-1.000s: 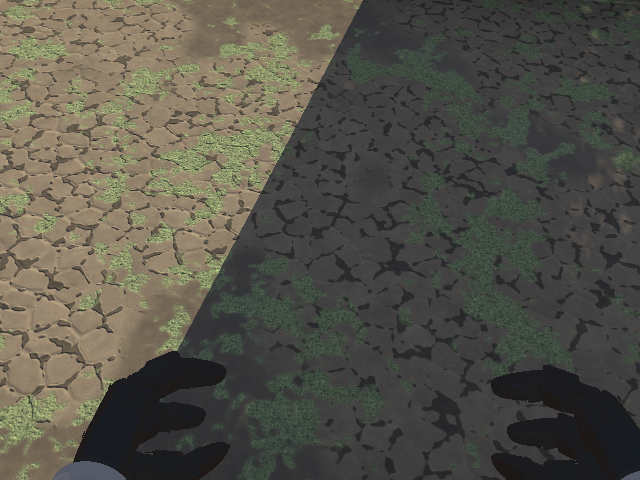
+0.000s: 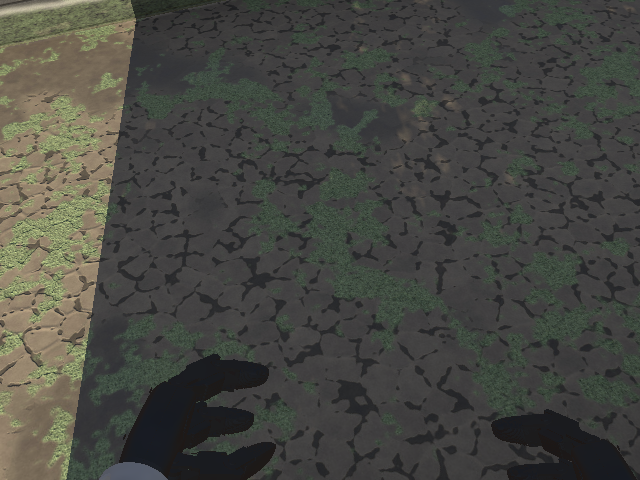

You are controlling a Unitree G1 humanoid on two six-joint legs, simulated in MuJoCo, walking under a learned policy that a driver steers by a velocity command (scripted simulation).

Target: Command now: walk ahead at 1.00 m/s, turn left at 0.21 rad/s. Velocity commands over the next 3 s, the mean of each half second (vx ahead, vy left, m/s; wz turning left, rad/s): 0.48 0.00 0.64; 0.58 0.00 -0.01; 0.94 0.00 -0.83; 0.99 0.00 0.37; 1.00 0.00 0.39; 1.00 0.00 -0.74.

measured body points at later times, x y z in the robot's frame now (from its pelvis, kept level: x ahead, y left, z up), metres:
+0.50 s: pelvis -0.01 -0.01 -0.01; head +0.01 +0.00 +0.44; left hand +0.06 +0.29 -0.11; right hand +0.23 -0.21 -0.09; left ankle +0.01 +0.11 -0.73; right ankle +0.08 -0.13 -0.73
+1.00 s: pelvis -0.04 +0.00 +0.00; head -0.03 -0.01 +0.44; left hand +0.11 +0.27 -0.05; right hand +0.26 -0.11 -0.03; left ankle -0.06 +0.10 -0.73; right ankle +0.00 -0.12 -0.73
